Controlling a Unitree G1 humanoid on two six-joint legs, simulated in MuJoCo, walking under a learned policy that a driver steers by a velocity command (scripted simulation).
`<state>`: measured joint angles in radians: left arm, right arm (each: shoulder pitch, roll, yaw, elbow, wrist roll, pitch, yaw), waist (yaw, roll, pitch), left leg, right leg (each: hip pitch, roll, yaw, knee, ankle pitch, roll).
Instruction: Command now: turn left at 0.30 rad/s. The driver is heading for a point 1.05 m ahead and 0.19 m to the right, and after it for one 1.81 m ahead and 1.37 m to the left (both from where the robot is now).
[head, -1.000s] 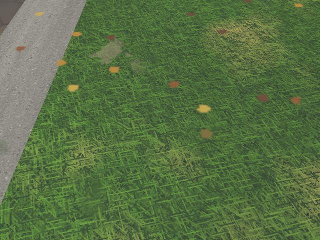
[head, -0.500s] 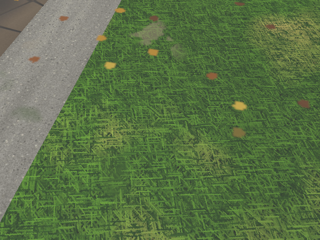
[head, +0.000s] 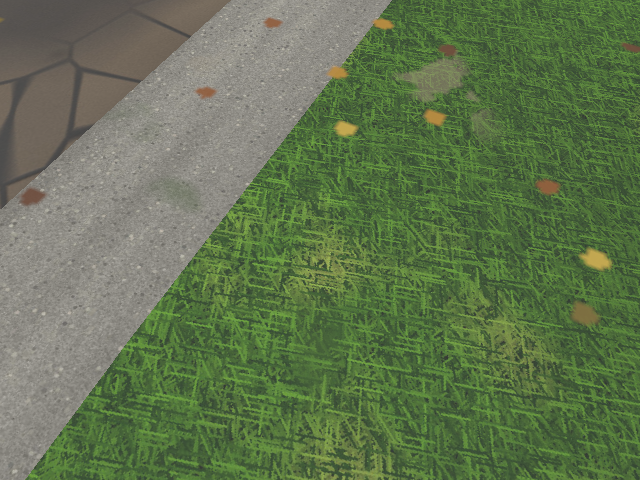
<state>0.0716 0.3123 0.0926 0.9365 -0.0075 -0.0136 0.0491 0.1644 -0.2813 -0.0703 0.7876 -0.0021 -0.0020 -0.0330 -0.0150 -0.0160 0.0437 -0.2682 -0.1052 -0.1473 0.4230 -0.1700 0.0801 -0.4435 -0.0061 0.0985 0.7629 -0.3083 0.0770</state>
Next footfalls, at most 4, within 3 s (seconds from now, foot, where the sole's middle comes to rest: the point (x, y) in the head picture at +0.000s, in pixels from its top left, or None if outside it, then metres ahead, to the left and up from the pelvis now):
0.14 right None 0.06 -0.15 -0.78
0.40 left None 0.04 0.11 -0.78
0.72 right None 0.12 -0.14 -0.78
1.18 left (254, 477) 0.46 0.12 -0.78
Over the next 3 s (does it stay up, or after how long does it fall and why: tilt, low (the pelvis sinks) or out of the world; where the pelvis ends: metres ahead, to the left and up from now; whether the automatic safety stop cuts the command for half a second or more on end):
stays up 1.01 -0.14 -0.01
